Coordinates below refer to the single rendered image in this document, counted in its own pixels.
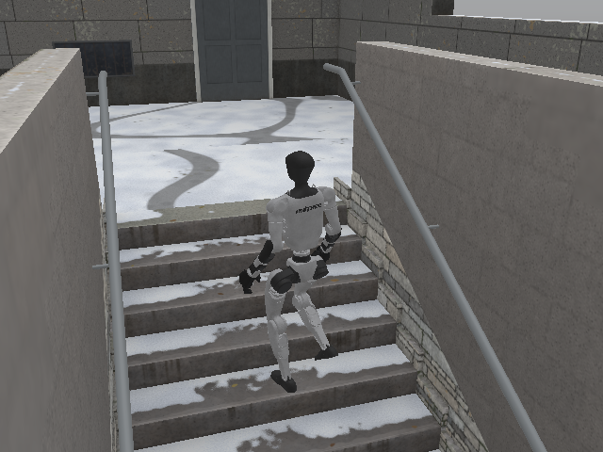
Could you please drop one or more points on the stairs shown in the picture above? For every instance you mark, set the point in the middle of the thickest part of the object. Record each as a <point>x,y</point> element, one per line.
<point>199,356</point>

